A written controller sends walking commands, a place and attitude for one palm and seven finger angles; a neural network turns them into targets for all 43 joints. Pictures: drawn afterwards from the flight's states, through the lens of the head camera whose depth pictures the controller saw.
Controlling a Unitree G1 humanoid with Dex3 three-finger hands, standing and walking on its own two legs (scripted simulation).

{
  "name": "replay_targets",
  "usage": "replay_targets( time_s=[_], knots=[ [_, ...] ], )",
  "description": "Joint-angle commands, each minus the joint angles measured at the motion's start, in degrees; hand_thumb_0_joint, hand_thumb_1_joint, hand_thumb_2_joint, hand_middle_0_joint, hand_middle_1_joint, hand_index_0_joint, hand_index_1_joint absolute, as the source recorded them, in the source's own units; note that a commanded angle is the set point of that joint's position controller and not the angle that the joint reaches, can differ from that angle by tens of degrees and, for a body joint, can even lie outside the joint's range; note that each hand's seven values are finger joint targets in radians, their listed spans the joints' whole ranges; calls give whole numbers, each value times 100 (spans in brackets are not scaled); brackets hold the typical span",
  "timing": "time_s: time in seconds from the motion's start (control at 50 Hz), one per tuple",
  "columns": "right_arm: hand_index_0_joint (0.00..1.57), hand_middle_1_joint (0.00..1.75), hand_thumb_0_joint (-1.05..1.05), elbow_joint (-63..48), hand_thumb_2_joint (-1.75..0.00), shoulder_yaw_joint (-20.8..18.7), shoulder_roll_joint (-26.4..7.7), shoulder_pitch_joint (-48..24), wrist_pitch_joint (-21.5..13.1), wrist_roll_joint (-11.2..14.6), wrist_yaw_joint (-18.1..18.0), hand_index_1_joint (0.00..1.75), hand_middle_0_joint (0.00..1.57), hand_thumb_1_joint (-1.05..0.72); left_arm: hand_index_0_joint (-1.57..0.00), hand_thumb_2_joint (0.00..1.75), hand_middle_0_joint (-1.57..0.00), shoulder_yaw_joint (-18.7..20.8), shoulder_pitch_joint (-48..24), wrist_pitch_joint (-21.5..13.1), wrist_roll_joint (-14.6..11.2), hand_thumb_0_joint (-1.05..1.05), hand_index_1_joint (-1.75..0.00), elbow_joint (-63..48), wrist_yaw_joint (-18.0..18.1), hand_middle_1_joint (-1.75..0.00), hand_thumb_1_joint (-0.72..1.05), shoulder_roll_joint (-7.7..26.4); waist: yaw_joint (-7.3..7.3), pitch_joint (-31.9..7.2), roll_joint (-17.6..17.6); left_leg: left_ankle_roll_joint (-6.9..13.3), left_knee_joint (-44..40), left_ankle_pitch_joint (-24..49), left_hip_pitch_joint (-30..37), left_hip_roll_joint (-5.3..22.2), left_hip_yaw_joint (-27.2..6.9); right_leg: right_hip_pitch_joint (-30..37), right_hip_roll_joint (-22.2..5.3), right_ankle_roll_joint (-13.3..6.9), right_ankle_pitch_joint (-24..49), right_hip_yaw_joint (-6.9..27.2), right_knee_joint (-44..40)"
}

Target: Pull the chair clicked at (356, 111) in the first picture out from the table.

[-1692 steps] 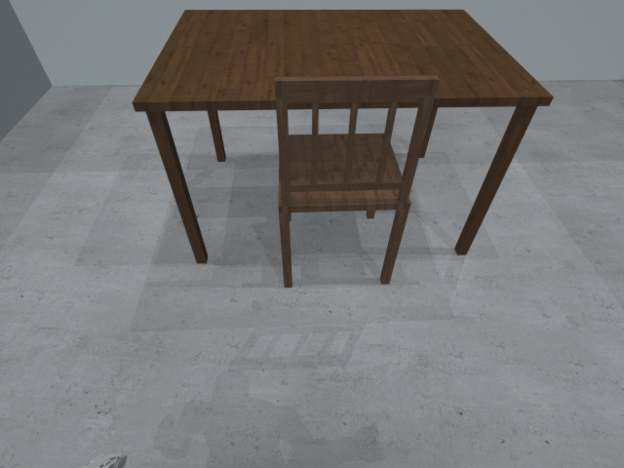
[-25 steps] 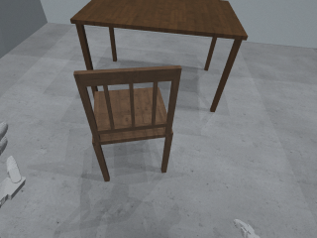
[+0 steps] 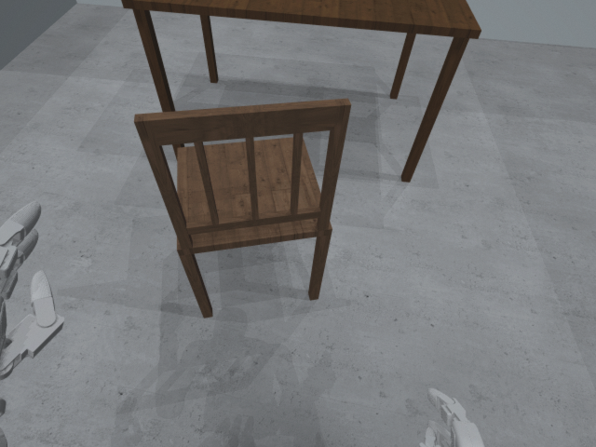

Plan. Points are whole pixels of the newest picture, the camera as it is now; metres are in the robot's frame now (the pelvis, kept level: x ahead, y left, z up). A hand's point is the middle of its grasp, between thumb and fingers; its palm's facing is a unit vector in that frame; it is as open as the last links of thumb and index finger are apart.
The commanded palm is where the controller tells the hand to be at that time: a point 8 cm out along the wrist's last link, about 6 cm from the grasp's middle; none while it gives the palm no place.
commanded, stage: let the arm hang, fingers relaxed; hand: left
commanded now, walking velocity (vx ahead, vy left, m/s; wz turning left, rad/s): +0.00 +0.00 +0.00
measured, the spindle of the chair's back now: (252, 180) +0.65 +0.13 -0.12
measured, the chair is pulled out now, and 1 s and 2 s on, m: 0.60 0.60 0.60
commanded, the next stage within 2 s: look to check the result in 1.10 s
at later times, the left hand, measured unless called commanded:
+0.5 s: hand out of the picture +0.02 +0.15 -0.17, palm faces +0.03 -0.97 -0.25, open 7.1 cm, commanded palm none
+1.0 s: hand out of the picture +0.00 +0.10 -0.18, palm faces +0.05 -0.98 -0.17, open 7.3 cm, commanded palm none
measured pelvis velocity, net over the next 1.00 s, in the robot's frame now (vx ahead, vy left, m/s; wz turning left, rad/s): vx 0.01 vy -0.05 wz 0.01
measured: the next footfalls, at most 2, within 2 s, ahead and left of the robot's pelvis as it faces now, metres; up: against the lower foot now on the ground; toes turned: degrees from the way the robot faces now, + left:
none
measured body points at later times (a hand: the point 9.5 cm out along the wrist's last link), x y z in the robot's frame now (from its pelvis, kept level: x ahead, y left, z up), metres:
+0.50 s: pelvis +0.00 -0.04 +0.00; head +0.03 -0.05 +0.44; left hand +0.01 +0.20 -0.15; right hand +0.01 -0.27 -0.16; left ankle +0.02 +0.09 -0.74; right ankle +0.00 -0.11 -0.74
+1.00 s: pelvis +0.01 -0.05 +0.00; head +0.02 -0.06 +0.45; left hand +0.00 +0.16 -0.16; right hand +0.00 -0.26 -0.17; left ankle +0.02 +0.09 -0.74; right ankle +0.00 -0.11 -0.74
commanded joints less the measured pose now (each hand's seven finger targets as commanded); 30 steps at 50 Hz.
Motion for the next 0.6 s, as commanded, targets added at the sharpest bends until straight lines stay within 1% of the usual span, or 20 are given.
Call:
replay_targets(
  time_s=[0.0, 0.02, 0.04, 0.06, 0.08, 0.12, 0.14, 0.16, 0.2, 0.24, 0.26, 0.28, 0.3, 0.32, 0.36, 0.4, 0.44, 0.5, 0.54, 0.58],
  knots=[
    [20, 30, 0, 301, -90, -576, -980, 284, 92, 10, 374, 30, 20, -90, -20, 90, -20, -1407, -217, 744, 472, 0, -30, 3383, -572, -30, 90, -661, -274, -1481, -238, -188, 842, 1950, 269, 541, -522, -607, -999, -541, 1701, 612, 926],
    [20, 30, 0, 219, -90, -535, -999, 276, 248, -18, 345, 30, 20, -90, -20, 90, -20, -1468, -276, 889, 452, 0, -30, 3308, -604, -30, 90, -683, -276, -1208, 97, -129, 678, 1289, 294, 601, -551, -1096, -901, -461, 581, 481, 927],
    [20, 30, 0, 216, -90, -459, -920, 148, 338, -82, 316, 30, 20, -90, -20, 90, -20, -1568, -479, 916, 440, 0, -30, 3497, -624, -30, 90, -780, -191, -1182, 82, 12, 479, 1025, -4, 740, -745, -1116, -735, -322, -4, 418, 990],
    [20, 30, 0, 162, -90, -392, -927, 42, 402, -152, 309, 30, 20, -90, -20, 90, -20, -1604, -656, 927, 431, 0, -30, 3755, -640, -30, 90, -710, -117, -990, 73, 126, 185, 536, -556, 801, -976, -854, -656, -193, -377, 409, 1007],
    [20, 30, 0, 126, -90, -344, -929, -52, 446, -209, 301, 30, 20, -90, -20, 90, -20, -1632, -830, 929, 426, 0, -30, 4027, -635, -30, 90, -623, -45, -739, -393, 140, 124, 406, -870, 721, -1069, -650, -634, -158, -320, 546, 891],
    [20, 30, 0, 211, -90, -309, -919, -78, 554, -245, 275, 30, 20, -90, -20, 90, -20, -1683, -1176, 948, 423, 0, -30, 4648, -609, -30, 90, -484, -44, -517, -1084, 59, 289, 350, -803, 438, -971, -689, -857, -328, -281, 856, 516],
    [20, 30, 0, 290, -90, -291, -910, -38, 598, -249, 267, 30, 20, -90, -20, 90, -20, -1724, -1351, 972, 413, 0, -30, 4963, -606, -30, 90, -417, -75, -376, -1027, 19, 302, 430, -718, 357, -886, -774, -934, -425, -345, 872, 410],
    [20, 30, 0, 405, -90, -259, -892, -11, 629, -256, 248, 30, 20, -90, -20, 90, -20, -1750, -1406, 981, 386, 0, -30, 5284, -603, -30, 90, -394, -64, -341, -902, 1, 280, 519, -577, 317, -825, -802, -953, -457, -357, 927, 328],
    [20, 30, 0, 654, -90, -202, -855, 43, 652, -248, 218, 30, 20, -90, -20, 90, -20, -1829, -1400, 975, 341, 0, -30, 5935, -590, -30, 90, -353, -39, -312, -337, -33, 197, 633, -330, 297, -764, -803, -943, -472, -281, 993, 232],
    [20, 30, 0, 887, -90, -151, -818, 140, 668, -228, 197, 30, 20, -90, -20, 90, -20, -1903, -1336, 962, 301, 0, -30, 6480, -572, -30, 90, -334, -4, -236, 259, -37, -34, 559, -329, 356, -808, -667, -815, -411, -306, 914, 177],
    [20, 30, 0, 995, -90, -142, -823, 147, 669, -228, 182, 30, 20, -90, -20, 90, -20, -1923, -1294, 944, 280, 0, -30, 6729, -568, -30, 90, -379, 3, -279, 643, -39, -135, 496, -311, 375, -805, -568, -797, -400, -257, 948, 140],
    [20, 30, 0, 1096, -90, -124, -774, 223, 667, -222, 169, 30, 20, -90, -20, 90, -20, -1942, -1246, 925, 266, 0, -30, 6951, -559, -30, 90, -392, 12, -330, 829, -49, -207, 446, -333, 375, -796, -411, -771, -382, -200, 936, 111],
    [20, 30, 0, 1145, -90, -156, -679, 301, 664, -255, 145, 30, 20, -90, -20, 90, -20, -1848, -1113, 915, 298, 0, -30, 7029, -533, -30, 90, -600, 35, -530, 1044, -43, -205, 345, -274, 387, -778, -246, -777, -400, -110, 894, 65],
    [20, 30, 0, 1199, -90, -152, -635, 379, 673, -253, 141, 30, 20, -90, -20, 90, -20, -1857, -1102, 911, 287, 0, -30, 7137, -521, -30, 90, -590, 32, -647, 1160, -51, -199, 300, -285, 376, -747, -99, -792, -403, -64, 851, 63],
    [20, 30, 0, 1354, -90, -145, -621, 523, 696, -223, 129, 30, 20, -90, -20, 90, -20, -1916, -1161, 891, 268, 0, -30, 7402, -521, -30, 90, -589, 26, -797, 745, -52, -160, 448, -161, 406, -722, 55, -805, -368, 128, 832, -32],
    [20, 30, 0, 1500, -90, -146, -605, 680, 713, -204, 122, 30, 20, -90, -20, 90, -20, -1953, -1267, 876, 256, 0, -30, 7607, -527, -30, 90, -598, -14, -710, 265, -97, -130, 420, -119, 377, -666, 4, -891, -417, 26, 863, -164],
    [20, 30, 0, 1618, -90, -145, -588, 779, 734, -192, 115, 30, 20, -90, -20, 90, -20, -1976, -1264, 872, 252, 0, -30, 7810, -518, -30, 90, -616, -28, -599, -65, -99, -129, 414, -4, 375, -606, -129, -895, -420, -100, 859, -295],
    [20, 30, 0, 1833, -90, -124, -559, 911, 747, -184, 99, 30, 20, -90, -20, 90, -20, -2008, -1247, 869, 242, 0, -30, 8072, -509, -30, 90, -649, -53, -317, -270, -97, -177, 510, 77, 401, -561, -318, -895, -399, -48, 863, -380],
    [20, 30, 0, 1953, -90, -105, -501, 966, 744, -178, 89, 30, 20, -90, -20, 90, -20, -2024, -1198, 874, 240, 0, -30, 8213, -499, -30, 90, -701, -32, -143, -213, -82, -243, 579, 58, 422, -567, -383, -845, -372, -52, 815, -395],
    [20, 30, 0, 2074, -90, -89, -476, 1017, 747, -182, 79, 30, 20, -90, -20, 90, -20, -2035, -1112, 875, 234, 0, -30, 8341, -489, -30, 90, -728, -24, -66, -311, -83, -286, 552, 59, 425, -539, -374, -841, -349, -80, 848, -426]
  ],
)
